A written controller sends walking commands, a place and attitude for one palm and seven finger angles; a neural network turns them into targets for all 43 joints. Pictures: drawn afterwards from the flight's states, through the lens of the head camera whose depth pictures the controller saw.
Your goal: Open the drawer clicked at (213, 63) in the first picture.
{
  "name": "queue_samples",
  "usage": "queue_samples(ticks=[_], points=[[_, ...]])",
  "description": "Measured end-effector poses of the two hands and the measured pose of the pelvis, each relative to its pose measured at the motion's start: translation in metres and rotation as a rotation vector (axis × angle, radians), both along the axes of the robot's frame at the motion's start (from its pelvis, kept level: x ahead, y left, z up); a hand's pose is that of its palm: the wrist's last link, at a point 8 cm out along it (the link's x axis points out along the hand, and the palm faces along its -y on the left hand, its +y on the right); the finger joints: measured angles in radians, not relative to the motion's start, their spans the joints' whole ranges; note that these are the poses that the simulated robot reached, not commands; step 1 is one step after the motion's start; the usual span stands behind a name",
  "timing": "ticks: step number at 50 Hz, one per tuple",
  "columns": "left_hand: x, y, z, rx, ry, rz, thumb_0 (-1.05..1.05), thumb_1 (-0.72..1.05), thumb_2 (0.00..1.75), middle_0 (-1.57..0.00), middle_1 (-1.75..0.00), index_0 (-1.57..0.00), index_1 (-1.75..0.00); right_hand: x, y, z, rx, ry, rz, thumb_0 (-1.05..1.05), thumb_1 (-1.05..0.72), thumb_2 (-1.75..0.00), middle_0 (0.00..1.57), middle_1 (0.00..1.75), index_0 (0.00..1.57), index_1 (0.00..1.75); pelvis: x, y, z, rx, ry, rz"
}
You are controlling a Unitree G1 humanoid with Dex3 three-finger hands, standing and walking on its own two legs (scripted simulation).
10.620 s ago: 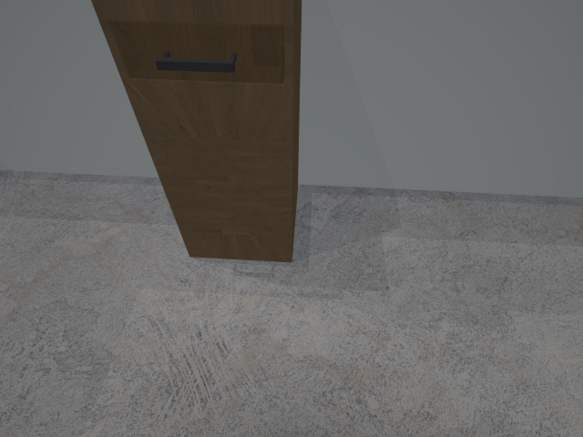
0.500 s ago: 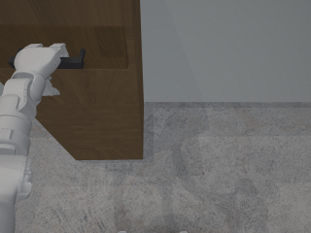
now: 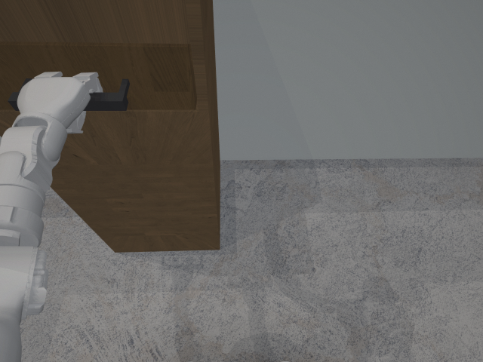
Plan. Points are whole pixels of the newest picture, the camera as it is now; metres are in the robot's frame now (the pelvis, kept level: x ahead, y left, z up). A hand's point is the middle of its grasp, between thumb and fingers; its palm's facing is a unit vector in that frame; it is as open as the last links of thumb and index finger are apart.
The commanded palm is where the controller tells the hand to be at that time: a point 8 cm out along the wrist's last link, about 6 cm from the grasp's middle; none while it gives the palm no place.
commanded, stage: pull the drawer open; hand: left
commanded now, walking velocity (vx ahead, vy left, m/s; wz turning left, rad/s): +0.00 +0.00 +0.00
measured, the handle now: (73, 93) +0.54 +0.26 +0.12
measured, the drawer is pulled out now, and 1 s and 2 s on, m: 0.00 0.05 0.19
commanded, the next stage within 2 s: none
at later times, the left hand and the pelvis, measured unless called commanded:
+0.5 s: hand (66, 142) +0.45 +0.26 +0.10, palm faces -0.05 -0.01 -1.00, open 5.4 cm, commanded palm +0.44 +0.26 +0.15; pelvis +0.00 +0.00 +0.00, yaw +2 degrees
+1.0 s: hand (65, 152) +0.43 +0.26 +0.10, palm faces -0.01 -0.03 -1.00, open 5.5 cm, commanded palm +0.37 +0.26 +0.15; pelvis +0.00 +0.00 +0.01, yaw -1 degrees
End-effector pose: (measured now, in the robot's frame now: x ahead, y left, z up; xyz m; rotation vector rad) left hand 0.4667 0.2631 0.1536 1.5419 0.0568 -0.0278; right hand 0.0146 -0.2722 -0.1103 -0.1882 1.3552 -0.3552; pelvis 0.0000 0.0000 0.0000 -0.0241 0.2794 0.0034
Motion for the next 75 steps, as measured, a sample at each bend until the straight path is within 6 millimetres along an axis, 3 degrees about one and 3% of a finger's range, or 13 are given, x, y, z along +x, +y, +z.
queue_samples(ticks=[10,17,26,31,42,47,52,58,65,70,75], points=[[-0.017,0.001,-0.002,-0.012,-0.031,-0.006,0.00,0.76,0.80,-0.31,-1.35,-0.40,-1.35,0.011,0.003,0.001,0.030,-0.029,-0.017,0.01,-0.90,-0.90,0.20,0.30,0.20,0.30,0.008,0.003,0.004,0.002,-0.017,-0.019],[-0.038,0.001,-0.003,-0.010,-0.044,-0.007,0.00,0.76,0.81,-0.31,-1.35,-0.39,-1.35,0.042,0.005,0.001,0.045,-0.082,0.035,0.01,-0.90,-0.90,0.20,0.30,0.20,0.30,0.011,0.002,0.006,0.003,-0.044,0.000],[-0.037,0.000,0.000,0.018,0.004,0.007,-0.01,0.74,0.83,-0.36,-1.35,-0.40,-1.35,0.072,0.002,0.002,0.024,-0.158,0.105,0.01,-0.90,-0.90,0.20,0.30,0.20,0.30,0.001,-0.005,0.003,0.006,-0.053,0.031],[-0.037,0.000,0.001,0.018,0.012,0.009,-0.01,0.74,0.82,-0.36,-1.35,-0.41,-1.35,0.064,-0.001,0.001,0.019,-0.156,0.104,0.01,-0.90,-0.90,0.20,0.30,0.20,0.30,-0.003,-0.007,0.001,0.007,-0.051,0.031],[-0.040,0.000,-0.001,0.014,-0.016,0.012,0.00,0.74,0.83,-0.33,-1.35,-0.39,-1.35,0.015,-0.005,-0.006,0.029,-0.044,0.041,0.01,-0.90,-0.90,0.20,0.30,0.20,0.30,-0.006,-0.007,0.001,0.007,-0.045,0.015],[-0.048,-0.001,-0.002,0.007,-0.033,0.015,0.01,0.76,0.83,-0.31,-1.35,-0.38,-1.35,0.010,-0.002,-0.004,0.042,-0.042,0.011,0.01,-0.90,-0.90,0.20,0.30,0.20,0.30,-0.002,-0.004,0.004,0.008,-0.056,-0.002],[-0.066,0.000,-0.003,-0.007,-0.052,0.010,0.01,0.76,0.81,-0.30,-1.35,-0.38,-1.35,0.031,0.002,0.000,0.055,-0.106,0.011,0.01,-0.90,-0.90,0.20,0.30,0.20,0.30,0.005,-0.001,0.007,0.009,-0.073,-0.015],[-0.093,0.000,-0.004,-0.013,-0.076,0.005,0.02,0.76,0.81,-0.30,-1.35,-0.39,-1.35,0.082,0.010,0.005,0.061,-0.218,0.102,0.01,-0.90,-0.90,0.20,0.30,0.20,0.30,0.009,0.001,0.008,0.010,-0.099,0.008],[-0.094,0.000,-0.002,0.019,-0.043,0.027,0.01,0.74,0.83,-0.34,-1.35,-0.40,-1.35,0.133,0.019,0.011,0.059,-0.310,0.214,0.01,-0.90,-0.90,0.20,0.30,0.20,0.30,0.001,-0.004,0.006,0.012,-0.110,0.048],[-0.093,-0.001,0.000,0.016,-0.014,0.032,0.01,0.73,0.82,-0.36,-1.35,-0.40,-1.35,0.142,0.023,0.015,0.062,-0.354,0.236,0.01,-0.90,-0.90,0.20,0.30,0.20,0.30,-0.004,-0.008,0.005,0.014,-0.116,0.051],[-0.093,0.000,0.000,0.009,-0.008,0.028,0.01,0.74,0.81,-0.35,-1.35,-0.41,-1.35,0.127,0.019,0.012,0.065,-0.330,0.221,0.01,-0.90,-0.90,0.20,0.30,0.20,0.30,-0.008,-0.012,0.004,0.015,-0.116,0.044]])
